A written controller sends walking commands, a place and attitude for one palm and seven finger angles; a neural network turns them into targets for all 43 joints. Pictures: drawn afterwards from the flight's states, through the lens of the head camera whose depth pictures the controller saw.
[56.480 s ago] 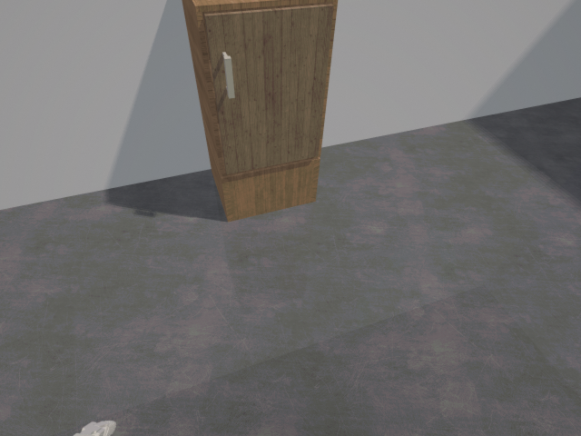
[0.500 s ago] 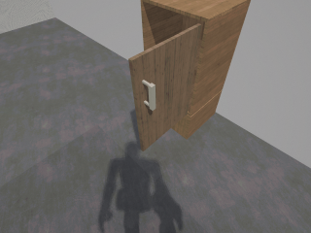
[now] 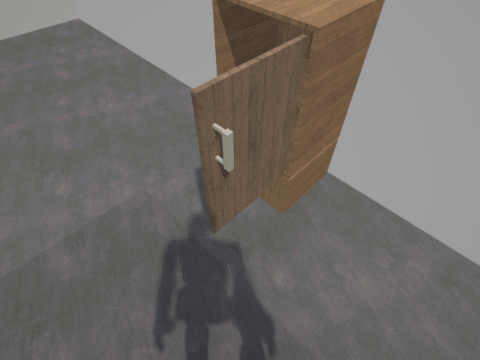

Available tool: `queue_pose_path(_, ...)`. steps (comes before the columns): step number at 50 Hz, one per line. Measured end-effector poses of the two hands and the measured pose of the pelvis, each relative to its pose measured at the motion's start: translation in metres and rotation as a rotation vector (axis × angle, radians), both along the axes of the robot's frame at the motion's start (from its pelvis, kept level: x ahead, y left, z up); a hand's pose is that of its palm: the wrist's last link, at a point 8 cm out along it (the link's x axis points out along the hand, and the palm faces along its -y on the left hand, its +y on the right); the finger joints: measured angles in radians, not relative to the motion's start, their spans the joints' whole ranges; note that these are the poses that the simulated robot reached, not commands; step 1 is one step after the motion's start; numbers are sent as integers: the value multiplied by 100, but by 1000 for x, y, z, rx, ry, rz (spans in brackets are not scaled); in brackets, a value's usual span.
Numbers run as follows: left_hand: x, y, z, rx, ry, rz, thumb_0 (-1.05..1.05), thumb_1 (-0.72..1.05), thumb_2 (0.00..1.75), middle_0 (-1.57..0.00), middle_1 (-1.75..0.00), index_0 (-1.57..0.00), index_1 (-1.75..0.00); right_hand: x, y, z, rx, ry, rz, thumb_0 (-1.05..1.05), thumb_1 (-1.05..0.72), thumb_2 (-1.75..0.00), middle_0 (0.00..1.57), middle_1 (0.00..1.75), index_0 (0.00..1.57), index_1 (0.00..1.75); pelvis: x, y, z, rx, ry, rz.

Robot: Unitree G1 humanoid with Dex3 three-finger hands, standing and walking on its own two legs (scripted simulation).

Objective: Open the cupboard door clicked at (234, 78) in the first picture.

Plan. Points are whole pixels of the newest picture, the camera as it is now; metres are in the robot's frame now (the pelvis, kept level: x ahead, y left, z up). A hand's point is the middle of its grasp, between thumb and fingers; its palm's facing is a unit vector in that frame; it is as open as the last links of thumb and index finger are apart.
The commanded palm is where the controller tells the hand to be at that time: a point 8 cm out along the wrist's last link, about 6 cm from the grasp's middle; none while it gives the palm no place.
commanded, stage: look to check the result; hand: left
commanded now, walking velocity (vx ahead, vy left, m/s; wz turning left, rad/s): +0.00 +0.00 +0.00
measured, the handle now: (223, 147) +0.62 +0.08 -0.04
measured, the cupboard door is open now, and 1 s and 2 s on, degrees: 91 91 91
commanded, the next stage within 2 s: stand and wait in 0.44 s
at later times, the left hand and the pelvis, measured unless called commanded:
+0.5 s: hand out of the picture -0.01 +0.15 -0.17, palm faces +0.05 -0.98 -0.19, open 7.4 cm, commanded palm none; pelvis +0.01 -0.01 +0.00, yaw +0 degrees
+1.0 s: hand out of the picture +0.01 +0.15 -0.17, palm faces +0.05 -0.98 -0.20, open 7.4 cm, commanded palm none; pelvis +0.03 -0.02 +0.00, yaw -1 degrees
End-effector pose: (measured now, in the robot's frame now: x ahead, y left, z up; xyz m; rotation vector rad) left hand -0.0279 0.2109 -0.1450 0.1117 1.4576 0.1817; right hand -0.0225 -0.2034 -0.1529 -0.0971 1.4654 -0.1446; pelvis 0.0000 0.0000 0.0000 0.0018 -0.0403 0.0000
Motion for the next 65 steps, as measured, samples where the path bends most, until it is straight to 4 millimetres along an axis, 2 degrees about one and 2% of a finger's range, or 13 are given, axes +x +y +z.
queue_pose_path(12, -5, -7, 1, -3, 26, 10, 1, 90, 90, -20, -30, -20, -30, 19, -13, 1, -20, -23, 12, 0, -92, -90, 20, 30, 20, 30, 7, -5, 0, 3, 0, -2)
queue_pose_path(31, 25, -9, 2, 11, -15, -12, 1, 90, 90, -20, -30, -20, -30, 33, -23, 1, -27, -32, 10, 0, -91, -90, 20, 30, 20, 30, 18, -12, 1, 9, 5, -9)
queue_pose_path(40, 33, -10, 2, 14, -22, -14, 1, 90, 90, -20, -30, -20, -30, 35, -24, 1, -25, -29, 6, 0, -91, -90, 20, 30, 20, 30, 23, -14, 1, 11, 6, -11)
queue_pose_path(65, 27, -16, 1, 4, 1, 0, 1, 90, 90, -20, -30, -20, -30, 40, -26, 2, -31, -29, 8, 0, -91, -90, 20, 30, 20, 30, 28, -16, 1, 12, 4, -10)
